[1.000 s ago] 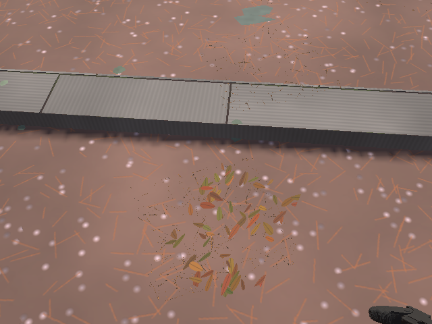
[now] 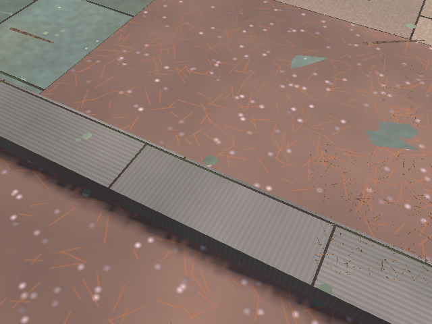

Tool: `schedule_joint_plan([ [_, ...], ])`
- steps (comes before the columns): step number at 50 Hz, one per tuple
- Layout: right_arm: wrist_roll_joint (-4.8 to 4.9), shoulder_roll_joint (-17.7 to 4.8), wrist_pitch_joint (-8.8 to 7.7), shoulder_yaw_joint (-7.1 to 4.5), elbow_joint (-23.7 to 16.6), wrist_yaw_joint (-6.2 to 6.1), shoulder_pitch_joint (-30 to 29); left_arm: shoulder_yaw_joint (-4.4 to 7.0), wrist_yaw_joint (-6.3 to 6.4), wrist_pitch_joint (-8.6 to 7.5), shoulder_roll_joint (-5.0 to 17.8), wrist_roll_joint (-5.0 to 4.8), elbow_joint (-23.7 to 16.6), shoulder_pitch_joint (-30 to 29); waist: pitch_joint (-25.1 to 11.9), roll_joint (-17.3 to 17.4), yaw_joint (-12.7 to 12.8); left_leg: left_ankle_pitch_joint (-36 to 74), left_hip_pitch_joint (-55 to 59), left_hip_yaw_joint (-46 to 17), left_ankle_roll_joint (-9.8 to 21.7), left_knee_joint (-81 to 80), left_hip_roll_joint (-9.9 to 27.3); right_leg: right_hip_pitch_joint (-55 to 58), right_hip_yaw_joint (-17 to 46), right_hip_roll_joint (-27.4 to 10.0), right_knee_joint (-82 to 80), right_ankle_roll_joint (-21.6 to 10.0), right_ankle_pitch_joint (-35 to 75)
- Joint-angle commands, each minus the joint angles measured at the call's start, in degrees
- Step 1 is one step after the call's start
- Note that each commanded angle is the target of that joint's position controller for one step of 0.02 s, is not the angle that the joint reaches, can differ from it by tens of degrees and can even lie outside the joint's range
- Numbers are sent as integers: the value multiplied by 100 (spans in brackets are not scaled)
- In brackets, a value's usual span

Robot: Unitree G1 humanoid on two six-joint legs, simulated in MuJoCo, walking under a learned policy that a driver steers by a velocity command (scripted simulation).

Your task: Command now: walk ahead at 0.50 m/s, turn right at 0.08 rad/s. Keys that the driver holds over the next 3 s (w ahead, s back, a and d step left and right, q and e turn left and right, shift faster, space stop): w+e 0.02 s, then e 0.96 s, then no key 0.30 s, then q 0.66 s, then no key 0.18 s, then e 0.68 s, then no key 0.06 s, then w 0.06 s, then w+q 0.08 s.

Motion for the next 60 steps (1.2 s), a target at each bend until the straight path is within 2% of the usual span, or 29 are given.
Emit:
schedule_joint_plan([
  [1,78,-638,-71,-229,91,-50,903,115,-30,-54,536,-23,-442,-232,-271,661,-478,68,1963,-1974,730,-1890,1635,-2041,300,-399,676,-100,461],
  [2,89,-514,-119,-184,153,-73,816,106,-42,16,472,28,-352,-118,-127,737,-341,958,1635,-1566,633,-1971,1501,-1751,290,-400,526,-18,538],
  [4,104,-525,-236,-183,291,-81,886,103,-49,109,349,48,-240,41,-188,616,-200,2977,1472,-992,682,-1866,1502,-1443,266,-242,513,86,627],
  [6,142,-609,-276,-212,409,-95,884,108,-66,151,277,57,-282,-136,-162,573,-122,3839,1471,-510,704,-1823,1509,-1558,197,-221,287,156,901],
  [10,158,-653,-182,-228,554,-158,852,7,-174,178,83,37,-555,-920,-66,748,-274,3834,1362,293,569,-1735,1286,-1363,-153,-271,-1019,181,1760],
  [13,169,-777,-114,-283,702,-187,1029,-3,-209,188,128,50,-682,-1204,-164,741,-404,3779,1573,436,494,-1400,1354,-1018,-348,-154,-1718,75,1961],
  [16,198,-941,-26,-368,772,-240,993,69,-200,181,313,92,-760,-1138,-191,686,-355,3799,1818,396,378,-695,1520,-772,-396,-43,-2169,-152,1498],
  [17,222,-970,16,-385,780,-259,948,106,-184,150,368,128,-718,-908,-293,556,-244,3754,1810,473,294,-115,1456,-463,-431,73,-2493,-261,1530],
  [18,216,-965,55,-387,796,-258,1014,168,-138,87,493,190,-593,-487,-555,161,-59,3267,1668,620,104,823,1215,111,-343,171,-2982,-392,2119],
  [19,163,-864,74,-358,664,-252,1275,318,-49,25,1072,206,-596,-40,-1000,-778,59,1367,793,815,-206,2372,805,1083,1003,-903,-3118,-720,4326],
  [20,203,-428,176,-255,460,-224,1633,476,8,105,1671,18,-683,-73,-1496,-1617,-236,-2877,-684,489,-447,3898,-382,1975,3098,-2306,-3172,-1905,6451],
  [21,33,-619,300,-267,587,-237,1448,468,19,193,1401,-262,-680,-7,-1753,-685,-37,-2775,-761,-436,-444,4169,-29,1859,2942,-2136,-3368,-2005,5319],
  [23,105,-627,325,-276,511,-235,836,313,90,341,864,-144,-776,-786,-472,-235,-235,-1869,-1059,-516,-458,3720,251,731,2177,-1491,-3838,-1571,3540],
  [25,12,-684,390,-290,548,-242,864,254,123,393,650,-126,-851,-1158,-342,-408,-419,-1360,-686,-477,-522,3232,280,252,1763,-1004,-3989,-1220,3223],
  [29,80,-564,508,-273,543,-246,831,346,68,359,908,-69,-807,-1058,-597,-313,-395,-1225,-462,-496,-612,2653,141,152,1813,-835,-4027,-1108,2668],
  [30,339,-742,399,-388,343,-419,285,379,194,257,998,-217,-1162,-1571,-617,-420,-340,-1200,-736,-840,-738,2424,90,149,2251,-939,-4177,-1166,1752],
  [33,281,-734,296,-408,329,-552,96,385,351,228,1025,-195,-1150,-1522,-608,-559,-259,-916,-881,-1051,-869,1766,52,288,2589,-873,-4250,-1023,448],
  [40,346,-725,114,-420,395,-356,36,430,348,404,1052,-181,-1261,-1513,-547,-682,-208,-903,24,-965,-800,551,-191,27,2953,-645,-4099,-933,710],
  [43,377,-852,45,-473,537,-260,431,419,340,476,1025,-281,-1342,-1651,-562,-693,-500,-168,918,-817,-543,-941,-155,-81,2996,-397,-3779,-672,996],
  [44,323,-1098,50,-543,571,-264,550,371,348,485,867,-296,-1344,-1502,-660,-384,-479,109,1562,-1129,-334,-1307,399,-520,2710,-96,-3334,-396,382],
  [45,148,-1580,101,-623,504,-302,417,326,332,461,642,-304,-1460,-1449,-597,988,-258,199,1883,-2429,327,-1580,1607,-1495,1625,603,-2081,-74,-421],
  [46,-68,-1528,106,-610,388,-286,138,448,304,381,1006,-277,-1524,-1486,-421,1733,-242,1068,1373,-3263,1043,-1732,2262,-1958,1002,898,-683,198,-1026],
  [47,-28,-1193,93,-515,199,-314,-250,558,273,362,1346,-201,-1392,-1265,-427,1228,-106,1366,1273,-2852,1062,-1578,2251,-1919,1052,571,232,370,-693],
  [48,81,-965,97,-460,126,-345,-470,588,261,397,1328,-216,-1216,-1087,-413,881,-45,1362,1273,-2236,780,-1429,1845,-1878,962,532,596,468,-342],
  [49,180,-898,115,-432,105,-368,-518,550,281,459,1127,-207,-1122,-986,-411,758,-54,1273,1436,-1869,600,-1321,1574,-2010,882,506,971,575,-72],
  [50,240,-853,135,-394,123,-377,-438,493,273,502,961,-195,-1123,-994,-326,740,-151,1519,1444,-1698,628,-1276,1510,-2115,849,482,1236,672,31],
  [53,197,-950,219,-386,221,-382,-50,361,262,481,698,-262,-1341,-1415,-286,891,-423,1923,1720,-1327,813,-1283,1353,-2131,526,372,670,820,183],
  [57,243,-1198,266,-442,276,-339,16,197,231,437,506,-192,-1491,-1655,-502,1114,-577,2162,1794,-1148,890,-1184,1456,-1244,197,55,-833,816,19],
  [60,316,-1297,284,-449,376,-266,103,203,201,444,628,-203,-1434,-1548,-531,1223,-585,2316,1671,-1202,897,-1048,1526,-535,-73,86,-1907,680,260],
])
Next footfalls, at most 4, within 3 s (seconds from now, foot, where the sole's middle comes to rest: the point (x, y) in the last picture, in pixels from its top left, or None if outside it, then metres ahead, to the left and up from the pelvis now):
0.38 right None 0.26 -0.12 -0.77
0.88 left None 0.31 0.08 -0.77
1.26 right None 0.15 -0.13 -0.77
1.74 left None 0.28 0.08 -0.77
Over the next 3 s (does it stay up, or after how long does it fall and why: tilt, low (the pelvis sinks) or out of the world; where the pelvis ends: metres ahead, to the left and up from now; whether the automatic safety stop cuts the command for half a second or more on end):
stays up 0.21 -0.07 0.01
